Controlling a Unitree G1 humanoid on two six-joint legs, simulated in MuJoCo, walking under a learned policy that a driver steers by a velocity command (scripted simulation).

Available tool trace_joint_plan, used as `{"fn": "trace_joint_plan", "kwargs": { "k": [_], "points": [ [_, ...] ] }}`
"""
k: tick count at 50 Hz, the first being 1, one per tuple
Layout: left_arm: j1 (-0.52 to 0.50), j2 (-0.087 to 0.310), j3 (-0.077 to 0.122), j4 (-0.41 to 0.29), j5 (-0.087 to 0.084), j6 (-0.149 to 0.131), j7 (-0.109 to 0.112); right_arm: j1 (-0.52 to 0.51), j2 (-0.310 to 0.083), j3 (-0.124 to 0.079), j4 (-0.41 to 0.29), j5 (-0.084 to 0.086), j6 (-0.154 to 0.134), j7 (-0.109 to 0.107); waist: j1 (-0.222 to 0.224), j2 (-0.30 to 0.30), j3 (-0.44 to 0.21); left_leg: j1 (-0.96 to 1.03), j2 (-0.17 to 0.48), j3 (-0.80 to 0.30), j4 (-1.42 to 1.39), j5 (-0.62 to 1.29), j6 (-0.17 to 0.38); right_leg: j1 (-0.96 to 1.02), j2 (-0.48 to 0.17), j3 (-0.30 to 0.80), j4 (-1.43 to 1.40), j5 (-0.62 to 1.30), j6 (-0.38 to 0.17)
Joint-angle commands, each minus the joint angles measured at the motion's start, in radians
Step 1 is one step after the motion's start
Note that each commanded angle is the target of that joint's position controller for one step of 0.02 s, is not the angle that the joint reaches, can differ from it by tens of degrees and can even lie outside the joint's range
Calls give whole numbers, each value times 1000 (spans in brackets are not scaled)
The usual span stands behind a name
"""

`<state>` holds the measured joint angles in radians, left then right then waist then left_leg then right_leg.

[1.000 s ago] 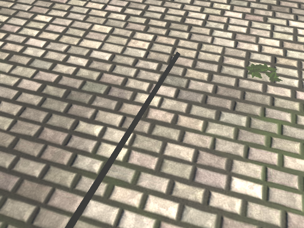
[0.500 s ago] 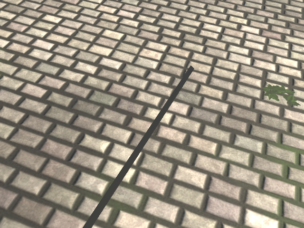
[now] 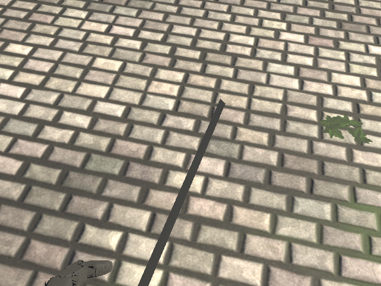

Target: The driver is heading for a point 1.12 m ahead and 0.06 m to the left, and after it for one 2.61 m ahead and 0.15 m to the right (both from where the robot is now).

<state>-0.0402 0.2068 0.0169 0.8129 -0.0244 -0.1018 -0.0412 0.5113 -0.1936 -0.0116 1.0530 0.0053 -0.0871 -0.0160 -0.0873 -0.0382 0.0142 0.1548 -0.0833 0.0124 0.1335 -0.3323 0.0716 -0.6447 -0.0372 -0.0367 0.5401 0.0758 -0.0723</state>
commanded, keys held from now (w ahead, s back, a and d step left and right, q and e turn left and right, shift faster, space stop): w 1.00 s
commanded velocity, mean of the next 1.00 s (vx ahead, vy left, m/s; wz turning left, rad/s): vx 0.50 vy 0.00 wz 0.00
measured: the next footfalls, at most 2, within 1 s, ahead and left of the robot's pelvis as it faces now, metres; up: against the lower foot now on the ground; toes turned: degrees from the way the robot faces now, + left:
right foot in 0.08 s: +0.24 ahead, -0.10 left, +0.00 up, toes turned -2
left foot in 0.60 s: +0.53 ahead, +0.14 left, +0.00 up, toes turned +3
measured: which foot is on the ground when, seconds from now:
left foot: down 0.00-0.06, up 0.08-0.58, down 0.60-1.00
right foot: up 0.00-0.06, down 0.08-0.62, up 0.64-1.00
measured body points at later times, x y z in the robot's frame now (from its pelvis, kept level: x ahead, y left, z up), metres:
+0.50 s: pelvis +0.29 +0.00 +0.01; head +0.31 +0.00 +0.46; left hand +0.26 +0.26 -0.13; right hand +0.49 -0.23 -0.09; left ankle +0.48 +0.15 -0.69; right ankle +0.20 -0.10 -0.73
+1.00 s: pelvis +0.56 +0.05 +0.02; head +0.58 +0.06 +0.47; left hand +0.74 +0.30 -0.10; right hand +0.54 -0.21 -0.12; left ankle +0.49 +0.14 -0.73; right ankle +0.75 -0.12 -0.67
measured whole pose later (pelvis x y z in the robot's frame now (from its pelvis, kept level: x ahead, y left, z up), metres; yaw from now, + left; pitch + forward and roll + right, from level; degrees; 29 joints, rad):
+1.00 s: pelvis +0.56 +0.05 +0.02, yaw +0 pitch +2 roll +1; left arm 0.07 0.25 0.05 0.88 -0.01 -0.07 -0.01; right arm 0.39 -0.22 -0.04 0.98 0.01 -0.09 0.00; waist -0.06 -0.04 -0.01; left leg -0.01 -0.06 0.06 0.18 -0.21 0.05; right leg -0.68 -0.11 0.03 0.66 0.08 -0.02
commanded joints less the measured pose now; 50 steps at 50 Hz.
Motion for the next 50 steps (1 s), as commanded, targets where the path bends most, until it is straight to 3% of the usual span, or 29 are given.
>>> {"fn": "trace_joint_plan", "kwargs": {
  "k": [1, 2, 3, 4, 5, 6, 7, 8, 9, 10, 11, 12, 13, 17, 21, 25, 28, 29, 30, 31, 32, 33, 34, 35, 36, 38, 40, 43, 50],
  "points": [
    [-76, 98, 27, -88, 0, -27, -10, 26, -167, -36, -29, -8, 5, -5, 73, 138, 38, 25, 309, -80, 149, 968, 72, 55, 53, -36, -32, -94, -43],
    [13, 130, 42, -66, -1, -27, -5, 14, -178, -40, -35, -14, 12, -4, 120, 171, -27, 40, 303, -77, 259, 1138, 66, 170, 85, -53, -31, -132, -63],
    [196, 176, 65, -15, -4, -26, 2, -25, -182, -39, -49, -20, 19, 0, 212, 179, -127, -25, 268, -52, 460, 1195, 45, 402, 93, -49, -62, -97, -97],
    [411, 238, 84, 35, 13, -19, 15, -61, -167, -28, -81, -29, 14, 8, 290, 122, -275, -279, 226, -45, 751, 921, 26, 767, -73, 137, -20, -94, -166],
    [509, 289, 97, 63, 33, -13, 13, 88, -14, 13, -74, -19, -7, 28, 211, -150, -447, -723, 23, -53, 1170, 92, -44, 1169, -347, 648, -73, -271, -354],
    [490, 197, 73, 77, 27, -9, 15, 54, -84, -1, -58, 6, -39, 35, 232, -114, -428, -840, 23, -195, 1300, -196, -11, 1126, -350, 795, -208, -339, -329],
    [369, 157, 59, 61, 14, -10, 19, -70, -159, -23, -110, 37, -54, 36, 196, -96, -220, -909, 91, -162, 1297, -124, 6, 934, -314, 620, -255, -331, -266],
    [263, 125, 47, 40, 12, -14, 15, -149, -173, -27, -136, 41, -57, 27, 154, 10, -118, -867, 147, -126, 1245, -24, 5, 735, -279, 480, -304, -239, -230],
    [214, 86, 32, 35, 22, -18, 5, -183, -168, -38, -142, 27, -48, 16, 116, 71, -54, -821, 175, -103, 1196, 30, 3, 589, -233, 382, -346, -163, -200],
    [200, 88, 31, 43, 32, -23, 0, -138, -132, -37, -141, 19, -33, 12, 71, 24, -48, -747, 208, -111, 1153, 57, -4, 499, -208, 319, -376, -132, -197],
    [205, 76, 29, 55, 30, -25, -6, -111, -105, -35, -133, 15, -19, 9, 55, 14, -34, -709, 220, -107, 1116, 59, -11, 445, -180, 270, -392, -91, -192],
    [220, 88, 31, 70, 27, -26, -5, -98, -83, -34, -134, 15, -8, 7, 41, -4, -22, -701, 226, -94, 1079, 62, -22, 404, -171, 234, -413, -89, -196],
    [232, 102, 33, 82, 28, -28, -2, -123, -91, -37, -145, 14, -1, 2, 38, -3, 0, -716, 235, -85, 1042, 82, -33, 372, -158, 200, -429, -80, -194],
    [319, 158, 45, 112, 25, -20, 27, -309, -102, -41, -215, -4, -1, 0, 82, 1, 29, -822, 247, -61, 778, 302, -62, 410, -140, 139, -440, -22, -174],
    [397, 186, 49, 135, 9, -10, 37, -465, -87, -32, -254, 6, -9, 13, 139, -5, 34, -768, 194, -19, 524, 437, -63, 476, -127, 100, -426, -57, -135],
    [450, 191, 54, 167, 1, 6, 40, -561, -107, -32, -299, 16, -16, 36, 160, -18, 60, -801, 180, -32, 419, 364, -39, 623, -195, 133, -365, -90, -125],
    [421, 211, 63, 167, 2, 22, 45, -496, -147, -47, -297, 15, -27, 48, 101, -39, 20, -671, 143, -6, 367, 255, 4, 675, -218, 139, -259, 63, -95],
    [400, 204, 59, 161, 4, 27, 45, -383, -178, -67, -263, 12, -29, 45, 39, -31, -45, -515, 109, 24, 347, 247, 26, 658, -177, 103, -126, 217, -73],
    [394, 169, 45, 147, 17, 29, 45, -192, -240, -94, -210, 8, -31, 37, -34, 9, -172, -242, 157, -28, 372, 275, 70, 539, -117, 54, 113, 211, -41],
    [492, 66, 13, 131, 21, 13, 38, -48, -344, -120, -183, -12, -25, 34, -30, 222, -328, 180, 409, -423, 345, 170, 213, 127, 33, -28, 525, -113, 36],
    [505, 61, 6, 142, 13, -13, 33, -17, -298, -106, -174, -3, -21, 39, -32, 318, -406, 259, 492, -737, 186, 68, 266, -52, 95, 102, 713, -634, 37],
    [424, 169, 35, 123, -14, -27, 29, -88, -230, -83, -184, 2, -24, 39, -22, 240, -280, 156, 460, -636, 170, 22, 212, -142, 29, 154, 800, -596, 13],
    [352, 184, 39, 99, -21, -31, 31, -185, -196, -71, -209, 3, -23, 39, 7, 173, -177, 6, 428, -493, 152, 80, 177, -144, -28, 122, 779, -501, 0],
    [313, 173, 42, 94, -5, -26, 38, -261, -165, -60, -221, -4, -22, 44, 37, 95, -101, -142, 385, -392, 109, 151, 161, -104, -66, 103, 719, -417, 2],
    [324, 157, 48, 94, 5, -13, 44, -295, -150, -56, -223, -11, -27, 47, 74, 121, -72, -239, 356, -327, 78, 215, 152, -38, -99, 110, 658, -365, 6],
    [360, 112, 45, 108, 9, 13, 45, -294, -137, -54, -206, -11, -32, 52, 104, 123, -53, -323, 315, -241, 26, 273, 155, 34, -110, 100, 603, -320, 20],
    [332, 106, 47, 95, 12, 25, 50, -260, -171, -63, -184, -12, -35, 43, 110, 114, -19, -341, 314, -193, -3, 348, 172, -4, -116, 95, 537, -257, 38],
    [218, 110, 54, 58, 21, 23, 50, -200, -175, -64, -156, -8, -27, 26, 85, 91, 4, -285, 295, -136, -12, 407, 153, -86, -112, 87, 371, -112, 56],
    [-3, 83, 40, -8, 9, 11, 25, -89, -192, -65, -99, 6, -12, 11, 17, 97, 62, -177, 297, -78, -15, 354, 122, -67, -59, 44, 59, 33, 47]
  ]
}}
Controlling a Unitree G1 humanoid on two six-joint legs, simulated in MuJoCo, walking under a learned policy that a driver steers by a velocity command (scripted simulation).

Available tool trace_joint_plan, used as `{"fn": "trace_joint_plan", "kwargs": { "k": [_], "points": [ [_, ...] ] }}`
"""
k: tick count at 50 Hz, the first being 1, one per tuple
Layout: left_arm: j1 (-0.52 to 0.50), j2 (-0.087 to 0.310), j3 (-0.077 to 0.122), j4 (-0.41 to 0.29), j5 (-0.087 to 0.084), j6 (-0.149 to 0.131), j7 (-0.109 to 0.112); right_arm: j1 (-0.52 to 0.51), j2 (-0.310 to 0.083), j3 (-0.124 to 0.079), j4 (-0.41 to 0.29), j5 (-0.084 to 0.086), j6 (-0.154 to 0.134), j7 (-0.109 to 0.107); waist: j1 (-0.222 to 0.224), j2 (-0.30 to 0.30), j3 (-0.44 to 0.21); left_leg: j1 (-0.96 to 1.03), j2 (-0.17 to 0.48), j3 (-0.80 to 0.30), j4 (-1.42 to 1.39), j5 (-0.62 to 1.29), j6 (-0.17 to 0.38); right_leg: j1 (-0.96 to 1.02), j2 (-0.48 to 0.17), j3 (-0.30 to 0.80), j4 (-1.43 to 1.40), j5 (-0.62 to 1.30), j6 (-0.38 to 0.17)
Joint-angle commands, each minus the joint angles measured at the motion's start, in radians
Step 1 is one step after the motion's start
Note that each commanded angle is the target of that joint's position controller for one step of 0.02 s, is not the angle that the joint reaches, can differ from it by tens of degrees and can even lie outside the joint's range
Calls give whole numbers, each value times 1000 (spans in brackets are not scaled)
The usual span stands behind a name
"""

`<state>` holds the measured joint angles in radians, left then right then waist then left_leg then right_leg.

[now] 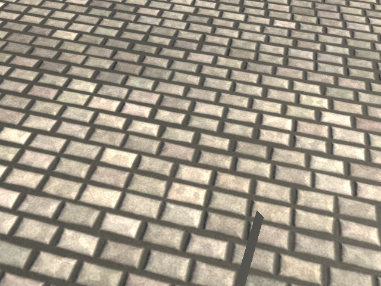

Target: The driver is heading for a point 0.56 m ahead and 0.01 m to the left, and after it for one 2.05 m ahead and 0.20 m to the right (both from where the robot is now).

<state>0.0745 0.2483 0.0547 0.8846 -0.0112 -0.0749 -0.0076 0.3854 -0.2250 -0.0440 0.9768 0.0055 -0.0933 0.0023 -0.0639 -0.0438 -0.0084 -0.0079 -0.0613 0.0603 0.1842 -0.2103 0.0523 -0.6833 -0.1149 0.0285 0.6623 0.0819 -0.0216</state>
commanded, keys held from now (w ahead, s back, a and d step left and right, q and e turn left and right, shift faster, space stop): w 0.24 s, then no key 0.76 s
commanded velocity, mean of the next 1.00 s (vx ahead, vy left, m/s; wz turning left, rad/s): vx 0.23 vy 0.00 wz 0.00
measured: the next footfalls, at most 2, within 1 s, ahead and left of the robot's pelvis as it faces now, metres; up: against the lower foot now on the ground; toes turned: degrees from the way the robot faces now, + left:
right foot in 0.18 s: +0.29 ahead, -0.15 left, +0.00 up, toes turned -2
left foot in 0.62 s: +0.44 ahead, +0.07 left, +0.00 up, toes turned +0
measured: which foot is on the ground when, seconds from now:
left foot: down 0.00-0.18, up 0.20-0.60, down 0.62-1.00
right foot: up 0.00-0.16, down 0.18-1.00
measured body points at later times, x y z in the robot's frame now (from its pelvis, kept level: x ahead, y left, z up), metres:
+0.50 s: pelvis +0.25 -0.06 +0.00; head +0.28 -0.07 +0.45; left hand +0.29 +0.20 -0.14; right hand +0.40 -0.32 -0.13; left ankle +0.39 +0.10 -0.70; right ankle +0.24 -0.14 -0.75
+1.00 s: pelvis +0.33 -0.03 -0.02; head +0.35 -0.03 +0.43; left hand +0.35 +0.23 -0.17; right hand +0.45 -0.27 -0.15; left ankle +0.40 +0.07 -0.75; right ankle +0.25 -0.15 -0.75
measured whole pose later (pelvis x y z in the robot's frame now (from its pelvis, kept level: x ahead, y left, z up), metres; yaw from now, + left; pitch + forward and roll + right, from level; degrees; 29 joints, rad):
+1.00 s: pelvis +0.33 -0.03 -0.02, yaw -1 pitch +0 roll +0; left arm 0.24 0.21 0.03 1.10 0.00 0.00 0.03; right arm 0.09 -0.20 -0.06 1.00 0.00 -0.01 -0.02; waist 0.02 0.00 0.03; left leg -0.37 -0.01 0.03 0.54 -0.17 0.03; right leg -0.11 -0.01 -0.03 0.51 -0.40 0.00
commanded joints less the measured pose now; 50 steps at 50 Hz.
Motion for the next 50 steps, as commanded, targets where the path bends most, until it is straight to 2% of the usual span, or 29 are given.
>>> {"fn": "trace_joint_plan", "kwargs": {
  "k": [1, 5, 6, 7, 8, 9, 10, 11, 12, 13, 14, 15, 17, 19, 21, 24, 27, 29, 30, 31, 32, 33, 34, 35, 37, 39, 41, 44, 50],
  "points": [
    [-143, 42, 1, -91, -6, -18, -15, 52, -161, -34, -13, 6, -1, -9, -13, 103, 94, 21, 289, -127, -53, 240, 142, -41, 22, -22, -84, 8, -8],
    [-167, 62, 2, -119, -11, -32, -38, 55, -177, -45, 7, 12, 18, -18, 9, 117, 93, 118, 335, -134, 33, 363, 123, 3, 44, -33, -147, -117, -49],
    [-126, 80, 10, -111, -10, -35, -39, 37, -185, -48, 4, 12, 21, -19, 37, 130, 64, 119, 331, -126, 79, 490, 113, 86, 68, -53, -156, -149, -63],
    [-40, 105, 25, -88, -8, -36, -36, 13, -191, -49, 0, 12, 26, -19, 88, 143, 9, 105, 311, -104, 176, 664, 97, 226, 106, -86, -169, -156, -83],
    [130, 151, 51, -33, -6, -35, -30, -2, -171, -41, -8, 8, 30, -18, 165, 128, -90, 35, 256, -65, 366, 735, 70, 462, 124, -95, -172, -131, -113],
    [324, 229, 73, 6, 6, -33, -19, 3, -143, -26, -33, -8, 28, -18, 223, 18, -241, -196, 191, -21, 688, 454, 33, 792, -62, 121, -147, -115, -181],
    [382, 291, 83, 28, 10, -29, -23, 133, 5, 16, -35, -5, 3, -3, 150, -250, -375, -599, -4, -58, 1035, -276, -30, 1120, -289, 615, -270, -285, -353],
    [369, 193, 56, 24, 0, -28, -22, 72, -100, -6, -23, 22, -24, 2, 185, -162, -356, -716, 35, -194, 1165, -359, -11, 1098, -270, 686, -347, -397, -327],
    [270, 149, 43, 5, -4, -31, -17, -32, -158, -22, -58, 44, -39, 5, 171, -119, -200, -783, 91, -172, 1176, -278, 6, 961, -236, 524, -364, -353, -273],
    [173, 124, 31, -18, 4, -31, -16, -88, -160, -24, -69, 39, -41, -4, 135, -25, -115, -730, 141, -141, 1131, -185, 2, 789, -203, 392, -383, -156, -244],
    [112, 80, 17, -24, 15, -32, -24, -127, -153, -34, -70, 14, -30, -15, 99, 35, -40, -666, 165, -124, 1070, -140, -1, 640, -147, 273, -402, 55, -206],
    [101, 79, 15, -18, 29, -36, -25, -69, -125, -35, -64, 10, -15, -18, 54, -24, -53, -581, 183, -134, 1042, -125, -12, 569, -146, 207, -410, 214, -218],
    [117, 70, 11, 9, 28, -42, -26, -13, -78, -31, -46, 6, 9, -23, 23, -20, -44, -508, 179, -120, 964, -120, -33, 491, -120, 114, -424, 403, -226],
    [113, 102, 15, 24, 30, -41, -11, -63, -69, -31, -66, 1, 21, -29, 13, -17, -30, -522, 171, -103, 844, -53, -51, 464, -102, 51, -432, 499, -224],
    [110, 114, 14, 32, 27, -29, 3, -125, -56, -24, -84, -9, 27, -27, 22, -16, -42, -486, 165, -87, 673, 60, -59, 455, -71, -9, -426, 507, -199],
    [148, 135, 16, 58, 23, -16, 12, -210, -59, -19, -98, -4, 34, -21, 61, -28, -67, -418, 134, -69, 508, 196, -58, 488, -58, -33, -421, 454, -180],
    [163, 128, 13, 86, 15, -1, 15, -264, -82, -22, -108, -4, 40, -19, 77, -34, -50, -404, 124, -82, 422, 182, -47, 539, -79, -3, -389, 361, -178],
    [146, 123, 12, 95, 5, 9, 18, -264, -93, -27, -106, -12, 37, -16, 60, -29, -43, -366, 113, -77, 342, 167, -25, 556, -83, 18, -327, 290, -160],
    [140, 113, 8, 99, -2, 13, 20, -235, -101, -32, -92, -18, 33, -16, 38, -14, -50, -299, 103, -69, 257, 240, -8, 552, -58, 19, -278, 222, -132],
    [186, 97, 4, 107, 6, 11, 21, -204, -148, -45, -80, -25, 31, -20, 45, 39, -75, -194, 144, -113, 221, 514, 13, 530, -4, 8, -218, 124, -86],
    [261, 73, -1, 115, 30, 4, 21, -194, -200, -52, -80, -29, 32, -26, 100, 120, -130, -44, 235, -185, 293, 797, 61, 441, 67, -24, -150, -100, -44],
    [349, 7, -17, 148, 26, 8, 24, -190, -140, -37, -62, -29, 43, -27, 125, 232, -186, 38, 311, -264, 311, 791, 165, 362, 100, -48, -102, -358, 2],
    [302, 32, -14, 145, 21, 23, 30, -196, -80, -24, -59, -18, 52, -22, 99, 212, -173, -7, 324, -309, 276, 649, 188, 363, 102, -42, -88, -464, 19],
    [254, 55, -9, 132, 13, 39, 35, -229, -74, -19, -61, -16, 57, -18, 102, 193, -145, -55, 307, -312, 249, 501, 171, 360, 96, -34, -104, -468, 21],
    [234, 69, -7, 140, 17, 73, 43, -317, -102, -23, -79, -12, 62, -12, 124, 154, -93, -169, 248, -267, 237, 299, 109, 422, 87, -27, -195, -384, 14],
    [233, 96, -1, 161, 16, 89, 45, -320, -110, -28, -77, -4, 58, -9, 105, 107, -65, -207, 180, -190, 254, 291, 61, 455, 85, -34, -217, -348, 3],
    [236, 71, -7, 176, 18, 85, 42, -311, -105, -30, -59, 0, 54, -13, 100, 85, -74, -166, 161, -159, 291, 345, 52, 450, 78, -28, -232, -314, -3],
    [217, 67, -7, 185, 16, 75, 39, -297, -95, -31, -38, -3, 61, -23, 85, 57, -78, -123, 148, -140, 321, 408, 61, 444, 74, -29, -232, -266, 0],
    [236, 47, -13, 210, 17, 76, 44, -316, -84, -33, -16, -2, 82, -28, 83, 46, -22, -139, 132, -126, 310, 291, 54, 414, 73, -33, -244, -322, 0]
  ]
}}
Keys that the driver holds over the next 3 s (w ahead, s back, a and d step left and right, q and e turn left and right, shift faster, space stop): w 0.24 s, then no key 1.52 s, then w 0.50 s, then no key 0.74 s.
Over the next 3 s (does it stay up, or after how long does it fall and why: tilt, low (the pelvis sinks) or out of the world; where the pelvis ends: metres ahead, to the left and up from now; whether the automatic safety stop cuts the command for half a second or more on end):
stays up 0.68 -0.04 -0.01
